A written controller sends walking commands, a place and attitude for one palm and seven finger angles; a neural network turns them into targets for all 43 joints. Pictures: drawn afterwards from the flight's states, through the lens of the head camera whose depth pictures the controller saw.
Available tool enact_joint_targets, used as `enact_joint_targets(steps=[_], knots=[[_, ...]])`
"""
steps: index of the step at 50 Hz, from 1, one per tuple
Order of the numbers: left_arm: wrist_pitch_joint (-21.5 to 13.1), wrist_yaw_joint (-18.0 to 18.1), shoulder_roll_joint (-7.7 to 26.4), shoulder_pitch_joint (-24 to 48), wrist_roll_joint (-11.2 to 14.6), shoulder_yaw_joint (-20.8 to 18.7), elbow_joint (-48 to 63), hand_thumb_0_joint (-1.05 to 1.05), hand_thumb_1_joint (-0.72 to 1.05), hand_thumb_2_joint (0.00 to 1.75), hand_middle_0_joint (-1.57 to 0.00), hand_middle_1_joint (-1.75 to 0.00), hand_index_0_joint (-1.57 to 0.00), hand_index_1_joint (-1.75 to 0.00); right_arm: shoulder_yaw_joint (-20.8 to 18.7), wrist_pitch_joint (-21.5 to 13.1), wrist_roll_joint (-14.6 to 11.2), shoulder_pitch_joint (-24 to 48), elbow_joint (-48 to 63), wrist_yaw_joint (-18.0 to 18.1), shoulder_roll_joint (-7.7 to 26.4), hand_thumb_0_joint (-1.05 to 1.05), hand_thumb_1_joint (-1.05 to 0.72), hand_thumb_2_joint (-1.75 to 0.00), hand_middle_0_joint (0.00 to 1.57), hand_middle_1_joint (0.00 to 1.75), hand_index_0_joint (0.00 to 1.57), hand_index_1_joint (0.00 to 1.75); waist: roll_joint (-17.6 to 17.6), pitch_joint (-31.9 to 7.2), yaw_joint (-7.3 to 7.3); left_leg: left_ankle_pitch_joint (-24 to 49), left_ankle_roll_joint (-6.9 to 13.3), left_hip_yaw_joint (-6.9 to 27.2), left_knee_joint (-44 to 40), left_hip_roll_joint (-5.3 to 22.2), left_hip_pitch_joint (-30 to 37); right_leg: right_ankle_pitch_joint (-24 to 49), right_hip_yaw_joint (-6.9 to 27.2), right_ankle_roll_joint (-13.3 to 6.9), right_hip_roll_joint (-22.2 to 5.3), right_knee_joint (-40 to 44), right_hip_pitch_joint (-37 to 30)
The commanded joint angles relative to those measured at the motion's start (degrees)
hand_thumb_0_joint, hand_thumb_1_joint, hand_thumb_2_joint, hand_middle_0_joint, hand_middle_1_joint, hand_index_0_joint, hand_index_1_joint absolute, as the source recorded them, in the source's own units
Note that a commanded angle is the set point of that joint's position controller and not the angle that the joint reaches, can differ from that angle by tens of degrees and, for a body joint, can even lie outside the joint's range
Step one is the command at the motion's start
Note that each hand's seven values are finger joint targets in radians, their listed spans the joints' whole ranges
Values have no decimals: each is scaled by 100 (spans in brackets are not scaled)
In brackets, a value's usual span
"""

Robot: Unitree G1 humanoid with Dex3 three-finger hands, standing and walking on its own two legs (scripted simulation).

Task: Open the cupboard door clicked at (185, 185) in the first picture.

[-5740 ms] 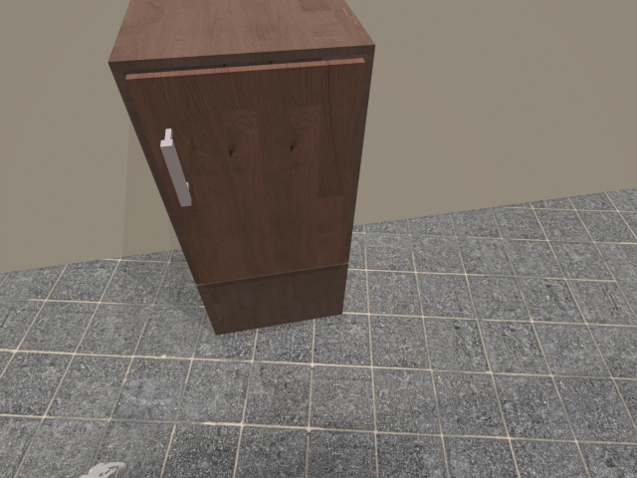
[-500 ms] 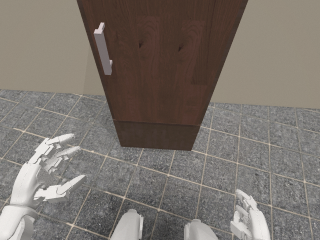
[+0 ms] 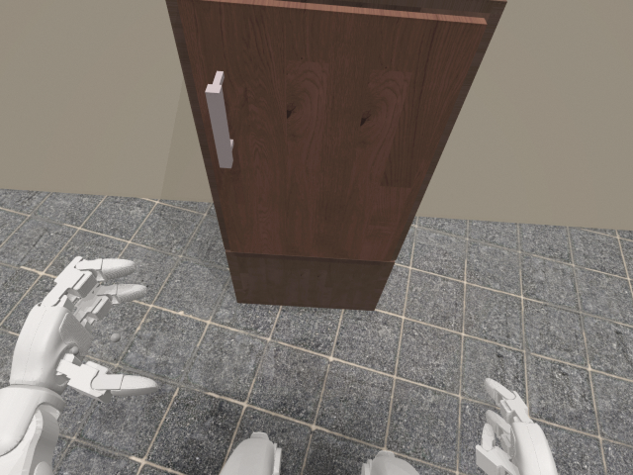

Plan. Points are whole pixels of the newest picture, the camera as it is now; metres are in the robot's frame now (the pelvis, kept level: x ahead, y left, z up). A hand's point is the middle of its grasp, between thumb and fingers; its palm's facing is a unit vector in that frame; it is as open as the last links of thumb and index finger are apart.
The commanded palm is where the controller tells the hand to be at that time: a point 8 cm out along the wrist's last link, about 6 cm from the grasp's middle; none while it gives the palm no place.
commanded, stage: raise the hand with hooked fingers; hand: left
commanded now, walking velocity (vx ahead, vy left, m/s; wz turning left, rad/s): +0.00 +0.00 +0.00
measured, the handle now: (222, 122) +0.61 +0.20 +0.07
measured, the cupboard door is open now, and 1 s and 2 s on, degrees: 0 0 0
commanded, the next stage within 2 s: move the hooked fingers beside the handle in 0.90 s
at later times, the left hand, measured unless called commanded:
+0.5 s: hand (105, 280) +0.31 +0.26 +0.08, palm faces +0.01 -1.00 -0.04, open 14.0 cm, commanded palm +0.28 +0.31 +0.08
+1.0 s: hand (118, 286) +0.30 +0.25 +0.07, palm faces +0.02 -1.00 -0.04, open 14.0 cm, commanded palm +0.28 +0.30 +0.08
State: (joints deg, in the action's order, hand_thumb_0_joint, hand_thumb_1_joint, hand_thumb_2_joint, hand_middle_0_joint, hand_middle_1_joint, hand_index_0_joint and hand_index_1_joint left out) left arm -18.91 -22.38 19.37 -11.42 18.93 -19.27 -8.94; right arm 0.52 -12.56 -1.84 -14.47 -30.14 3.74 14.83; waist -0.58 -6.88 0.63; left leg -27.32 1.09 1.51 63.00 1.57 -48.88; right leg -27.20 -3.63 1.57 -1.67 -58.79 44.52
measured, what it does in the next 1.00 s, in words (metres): stands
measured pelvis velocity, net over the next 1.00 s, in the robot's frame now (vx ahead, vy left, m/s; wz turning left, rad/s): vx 0.01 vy -0.02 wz -0.01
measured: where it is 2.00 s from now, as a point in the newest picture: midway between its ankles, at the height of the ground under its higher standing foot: outside the picture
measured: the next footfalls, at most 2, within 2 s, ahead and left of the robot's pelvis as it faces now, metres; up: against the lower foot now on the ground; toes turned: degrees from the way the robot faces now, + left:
none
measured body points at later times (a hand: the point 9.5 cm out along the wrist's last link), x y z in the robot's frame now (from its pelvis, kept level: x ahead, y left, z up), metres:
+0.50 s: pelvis +0.01 -0.01 +0.01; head +0.08 +0.01 +0.46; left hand +0.30 +0.32 +0.08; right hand +0.16 -0.26 -0.07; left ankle +0.03 +0.10 -0.66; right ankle +0.02 -0.15 -0.66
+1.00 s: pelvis +0.01 -0.02 +0.01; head +0.07 -0.01 +0.46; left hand +0.30 +0.30 +0.08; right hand +0.16 -0.27 -0.07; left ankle +0.03 +0.10 -0.66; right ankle +0.02 -0.15 -0.66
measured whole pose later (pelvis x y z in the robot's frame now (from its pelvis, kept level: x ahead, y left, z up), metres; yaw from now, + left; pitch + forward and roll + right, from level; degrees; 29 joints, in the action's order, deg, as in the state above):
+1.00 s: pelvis +0.01 -0.02 +0.01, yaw -1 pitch +13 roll -2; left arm -18.2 -28.7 22.5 1.4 20.2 -24.8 -24.8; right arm 1.3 -8.5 -2.1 -15.4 -31.3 4.3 15.1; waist -1.4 -6.3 0.8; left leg -25.9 -0.1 1.0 57.6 2.4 -44.3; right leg -26.2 -3.1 0.5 -0.8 -54.8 41.1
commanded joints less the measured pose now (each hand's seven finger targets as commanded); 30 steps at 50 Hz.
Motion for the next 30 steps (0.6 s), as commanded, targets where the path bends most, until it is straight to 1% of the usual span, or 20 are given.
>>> enact_joint_targets(steps=[1, 2, 4, 7, 8, 10, 12, 13, 15, 16, 18, 19, 20, 21, 22, 23, 26, 28, 29, 30], knots=[[-233, -32, 1142, 832, 123, -557, 998, 0, -50, 30, -30, -120, -30, -120, -299, -238, -45, 20, 806, 63, 894, 0, -90, -90, 20, 30, 20, 30, -708, -1174, -14, 1024, -109, 264, -1434, -82, 1510, 642, -194, -322, 357, 757, -286], [-220, -54, 1195, 921, 137, -607, 987, 0, -50, 30, -30, -120, -30, -120, -296, -228, -35, 16, 809, 68, 899, 0, -90, -90, 20, 30, 20, 30, -643, -1249, -17, 1140, -105, 257, -1424, -89, 1532, 732, -194, -317, 351, 767, -362], [-167, -127, 1260, 1085, 167, -670, 777, 0, -50, 30, -30, -120, -30, -120, -270, -193, -35, -13, 790, 71, 900, 0, -90, -90, 20, 30, 20, 30, -632, -1180, -2, 1212, -101, 220, -1404, -96, 1525, 791, -181, -323, 379, 815, -390], [-127, -232, 1343, 1334, 203, -754, 545, 0, -50, 30, -30, -120, -30, -120, -267, -165, -35, -12, 776, 91, 913, 0, -90, -90, 20, 30, 20, 30, -449, -1226, 7, 1316, -94, 210, -1399, -101, 1528, 886, -165, -311, 375, 862, -484], [-131, -280, 1452, 1469, 228, -826, 500, 0, -50, 30, -30, -120, -30, -120, -254, -166, -24, -9, 760, 102, 924, 0, -90, -90, 20, 30, 20, 30, -525, -1238, -15, 1395, -87, 195, -1354, -115, 1499, 954, -139, -337, 390, 851, -544], [-117, -376, 1482, 1617, 238, -848, 355, 0, -50, 30, -30, -120, -30, -120, -249, -136, -35, -36, 736, 107, 924, 0, -90, -90, 20, 30, 20, 30, -497, -1330, 6, 1505, -77, 153, -1356, -115, 1578, 1066, -125, -319, 376, 895, -602], [-90, -440, 1538, 1765, 251, -883, 206, 0, -50, 30, -30, -120, -30, -120, -252, -117, -42, -35, 709, 123, 928, 0, -90, -90, 20, 30, 20, 30, -484, -1310, 24, 1453, -65, 132, -1362, -116, 1578, 1046, -99, -307, 370, 947, -591], [-88, -490, 1599, 1873, 286, -920, 129, 0, -50, 30, -30, -120, -30, -120, -238, -115, -32, -42, 700, 129, 932, 0, -90, -90, 20, 30, 20, 30, -509, -1275, 1, 1511, -66, 129, -1350, -130, 1558, 1102, -87, -339, 383, 943, -669], [-101, -538, 1726, 2005, 275, -1004, 131, 0, -50, 30, -30, -120, -30, -120, -256, -102, -39, -62, 688, 142, 940, 0, -90, -90, 20, 30, 20, 30, -546, -1458, -10, 1657, -64, 112, -1371, -113, 1704, 1223, -76, -321, 370, 949, -714], [-85, -557, 1741, 2042, 286, -1014, 24, 0, -50, 30, -30, -120, -30, -120, -247, -88, -43, -76, 674, 146, 940, 0, -90, -90, 20, 30, 20, 30, -502, -1407, 12, 1630, -48, 86, -1367, -125, 1661, 1235, -55, -311, 368, 990, -732], [-95, -590, 1879, 2193, 312, -1110, -50, 0, -50, 30, -30, -120, -30, -120, -246, -82, -31, -88, 661, 154, 956, 0, -90, -90, 20, 30, 20, 30, -500, -1429, -18, 1711, -45, 84, -1353, -129, 1620, 1310, -36, -334, 375, 979, -837], [-88, -603, 1892, 2228, 293, -1118, -101, 0, -50, 30, -30, -120, -30, -120, -244, -65, -47, -108, 649, 152, 944, 0, -90, -90, 20, 30, 20, 30, -644, -1453, -19, 1760, -51, 74, -1392, -123, 1710, 1339, -38, -331, 368, 999, -808], [-84, -615, 1940, 2268, 301, -1162, -141, 0, -50, 30, -30, -120, -30, -120, -251, -55, -44, -112, 641, 150, 949, 0, -90, -90, 20, 30, 20, 30, -628, -1476, -27, 1792, -53, 73, -1414, -121, 1742, 1375, -45, -326, 360, 1011, -846], [-82, -630, 1852, 2138, 306, -1123, -215, 0, -50, 30, -30, -120, -30, -120, -270, -45, -51, -134, 651, 144, 942, 0, -90, -90, 20, 30, 20, 30, -576, -1497, -33, 1836, -48, 49, -1414, -122, 1764, 1426, -43, -315, 358, 1025, -867], [-66, -646, 1781, 2029, 330, -1090, -274, 0, -50, 30, -30, -120, -30, -120, -281, -40, -51, -138, 671, 137, 944, 0, -90, -90, 20, 30, 20, 30, -426, -1497, -39, 1865, -39, 55, -1419, -122, 1739, 1470, -53, -302, 359, 1031, -884], [-61, -668, 1793, 1947, 360, -1108, -310, 0, -50, 30, -30, -120, -30, -120, -287, -42, -45, -153, 698, 126, 953, 0, -90, -90, 20, 30, 20, 30, -389, -1530, -76, 1941, -30, 43, -1394, -132, 1684, 1560, -33, -318, 374, 1019, -984], [-61, -665, 1726, 1965, 361, -1065, -370, 0, -50, 30, -30, -120, -30, -120, -309, 5, -63, -156, 701, 96, 958, 0, -90, -90, 20, 30, 20, 30, -368, -1384, -30, 1837, -27, -1, -1413, -141, 1628, 1540, -29, -285, 360, 1059, -905], [-104, -612, 1844, 2049, 346, -1143, -301, 0, -50, 30, -30, -120, -30, -120, -311, 21, -44, -175, 712, 91, 969, 0, -90, -90, 20, 30, 20, 30, -396, -1415, -50, 1854, -17, -11, -1382, -148, 1575, 1569, 4, -302, 366, 1037, -969], [-128, -591, 1851, 2056, 325, -1163, -291, 0, -50, 30, -30, -120, -30, -120, -308, 38, -48, -172, 710, 81, 951, 0, -90, -90, 20, 30, 20, 30, -516, -1437, -51, 1858, -26, -39, -1404, -153, 1606, 1581, 11, -293, 355, 1040, -979], [-155, -563, 1838, 2065, 319, -1159, -311, 0, -50, 30, -30, -120, -30, -120, -310, 55, -53, -178, 717, 82, 948, 0, -90, -90, 20, 30, 20, 30, -437, -1410, -41, 1784, -23, -33, -1423, -147, 1594, 1505, 13, -285, 359, 1060, -952]])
